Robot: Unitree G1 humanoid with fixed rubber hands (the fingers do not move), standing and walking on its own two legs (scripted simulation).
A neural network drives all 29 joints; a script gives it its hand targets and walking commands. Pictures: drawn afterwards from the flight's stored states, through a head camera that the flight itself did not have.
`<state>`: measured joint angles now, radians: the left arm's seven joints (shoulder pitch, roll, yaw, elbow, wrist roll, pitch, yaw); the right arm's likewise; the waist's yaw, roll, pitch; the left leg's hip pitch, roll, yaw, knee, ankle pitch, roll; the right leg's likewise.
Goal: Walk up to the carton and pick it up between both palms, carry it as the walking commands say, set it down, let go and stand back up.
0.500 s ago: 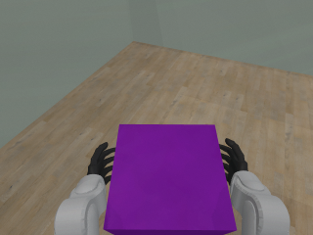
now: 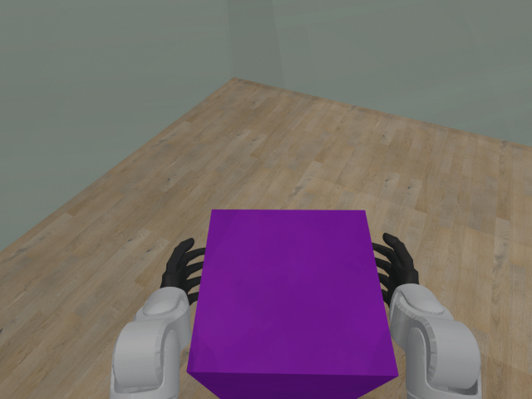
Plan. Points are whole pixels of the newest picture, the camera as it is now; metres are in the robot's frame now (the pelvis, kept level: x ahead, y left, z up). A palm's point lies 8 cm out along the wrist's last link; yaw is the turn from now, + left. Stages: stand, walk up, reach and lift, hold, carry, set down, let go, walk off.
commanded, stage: carry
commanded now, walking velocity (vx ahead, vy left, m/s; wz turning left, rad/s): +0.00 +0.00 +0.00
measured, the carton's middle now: (286, 313) +0.25 +0.00 +0.02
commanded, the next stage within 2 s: none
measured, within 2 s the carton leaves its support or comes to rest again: neither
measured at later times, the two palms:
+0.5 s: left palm (194, 279) +0.28 +0.13 +0.08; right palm (408, 281) +0.27 -0.17 +0.08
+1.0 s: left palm (172, 293) +0.26 +0.16 +0.07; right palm (390, 301) +0.25 -0.14 +0.07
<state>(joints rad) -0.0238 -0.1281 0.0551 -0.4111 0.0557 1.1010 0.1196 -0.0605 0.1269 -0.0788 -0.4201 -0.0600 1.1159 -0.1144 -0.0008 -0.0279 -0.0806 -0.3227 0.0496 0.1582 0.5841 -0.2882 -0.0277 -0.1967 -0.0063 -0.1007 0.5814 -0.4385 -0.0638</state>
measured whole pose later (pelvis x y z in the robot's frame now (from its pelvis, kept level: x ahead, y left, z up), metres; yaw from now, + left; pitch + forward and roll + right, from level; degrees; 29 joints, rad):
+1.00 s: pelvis +0.00 +0.02 +0.00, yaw -2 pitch +1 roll +0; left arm -0.05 -0.13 0.06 -0.22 0.10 1.02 0.09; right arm -0.06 0.13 -0.09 -0.21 -0.11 0.99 -0.08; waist 0.01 -0.01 -0.10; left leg -0.33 0.03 0.18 0.56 -0.25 0.06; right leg -0.16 0.00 -0.14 0.52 -0.39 -0.04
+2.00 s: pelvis -0.05 +0.05 +0.01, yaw -2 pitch +1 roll -1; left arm -0.12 -0.13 0.09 -0.05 0.12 0.90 0.09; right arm -0.13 0.13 -0.14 -0.07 -0.13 0.89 -0.07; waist 0.01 0.01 -0.09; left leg -0.35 0.00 0.19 0.44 -0.11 0.10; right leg -0.23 -0.03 -0.14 0.51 -0.29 -0.01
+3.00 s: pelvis -0.03 +0.02 +0.01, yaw -3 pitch +1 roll +0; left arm -0.10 -0.13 0.09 -0.15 0.12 0.96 0.09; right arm -0.12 0.13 -0.12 -0.15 -0.12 0.95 -0.08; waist 0.00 0.01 -0.10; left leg -0.36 0.04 0.17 0.49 -0.16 0.05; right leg -0.21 0.01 -0.14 0.51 -0.32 -0.05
